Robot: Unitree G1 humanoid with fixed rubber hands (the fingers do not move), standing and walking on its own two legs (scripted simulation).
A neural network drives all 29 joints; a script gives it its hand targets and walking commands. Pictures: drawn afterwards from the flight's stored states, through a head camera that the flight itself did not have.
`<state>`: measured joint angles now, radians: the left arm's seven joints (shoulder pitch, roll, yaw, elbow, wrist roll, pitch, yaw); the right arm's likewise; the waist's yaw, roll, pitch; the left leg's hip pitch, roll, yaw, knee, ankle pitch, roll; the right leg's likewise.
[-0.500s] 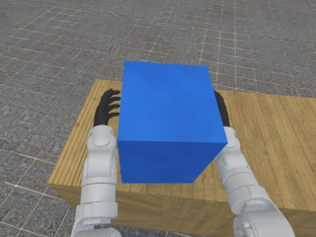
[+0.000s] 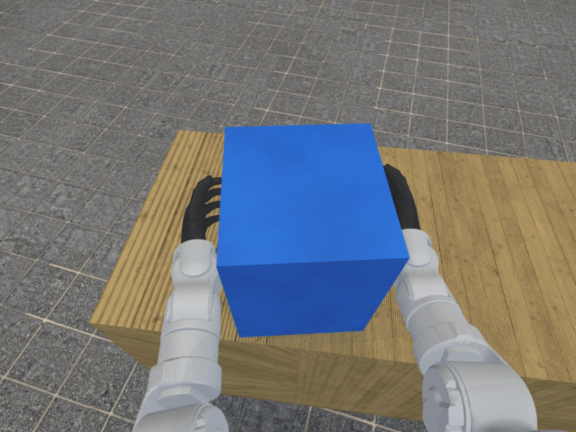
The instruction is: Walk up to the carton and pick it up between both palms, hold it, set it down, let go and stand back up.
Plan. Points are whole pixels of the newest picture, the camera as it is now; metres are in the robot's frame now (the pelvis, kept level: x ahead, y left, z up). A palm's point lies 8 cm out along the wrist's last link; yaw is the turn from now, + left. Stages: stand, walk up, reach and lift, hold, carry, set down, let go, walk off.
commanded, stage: set down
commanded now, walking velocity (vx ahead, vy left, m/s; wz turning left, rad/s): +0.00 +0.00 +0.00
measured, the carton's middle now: (300, 238) +0.37 +0.03 +0.03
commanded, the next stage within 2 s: none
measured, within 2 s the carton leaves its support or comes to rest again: rests again in 1.52 s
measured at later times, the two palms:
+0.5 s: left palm (204, 249) +0.35 +0.17 +0.01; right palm (392, 226) +0.40 -0.11 +0.02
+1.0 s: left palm (206, 262) +0.35 +0.17 -0.02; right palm (383, 234) +0.41 -0.11 -0.01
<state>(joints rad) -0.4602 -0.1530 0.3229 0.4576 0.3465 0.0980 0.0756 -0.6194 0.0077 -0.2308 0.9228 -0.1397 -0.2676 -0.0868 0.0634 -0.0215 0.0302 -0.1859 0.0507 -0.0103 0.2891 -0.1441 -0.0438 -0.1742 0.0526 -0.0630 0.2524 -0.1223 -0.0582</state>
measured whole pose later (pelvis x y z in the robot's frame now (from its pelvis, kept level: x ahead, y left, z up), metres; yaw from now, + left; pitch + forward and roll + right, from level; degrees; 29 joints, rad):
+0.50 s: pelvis +0.01 +0.00 +0.00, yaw -1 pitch +9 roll +0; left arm -0.48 -0.14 0.39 0.71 0.32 -0.16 0.13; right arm -0.68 0.00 -0.30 1.08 -0.24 -0.39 -0.07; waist 0.08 0.01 -0.02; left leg -0.32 0.06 0.01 0.29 -0.14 -0.05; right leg -0.31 0.06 -0.05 0.25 -0.11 -0.06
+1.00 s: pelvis +0.02 +0.00 -0.01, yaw -1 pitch +16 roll -1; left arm -0.46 -0.13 0.40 0.84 0.26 -0.35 0.16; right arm -0.69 -0.01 -0.26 1.15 -0.25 -0.49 -0.08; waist 0.08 0.04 -0.07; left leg -0.45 0.06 0.00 0.33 -0.15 -0.04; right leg -0.43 0.06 -0.05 0.26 -0.11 -0.06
